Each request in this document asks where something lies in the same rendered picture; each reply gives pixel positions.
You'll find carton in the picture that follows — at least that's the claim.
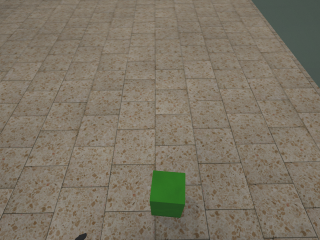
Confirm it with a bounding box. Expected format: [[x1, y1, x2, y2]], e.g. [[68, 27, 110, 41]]
[[149, 170, 186, 218]]

